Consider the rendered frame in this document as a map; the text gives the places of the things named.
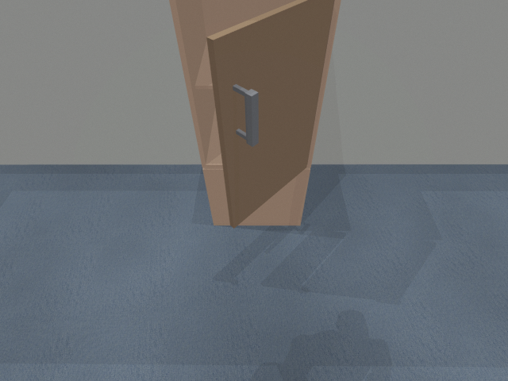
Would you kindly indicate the cupboard door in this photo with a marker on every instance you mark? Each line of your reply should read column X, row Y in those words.
column 279, row 54

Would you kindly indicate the handle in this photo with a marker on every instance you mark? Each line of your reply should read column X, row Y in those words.
column 251, row 101

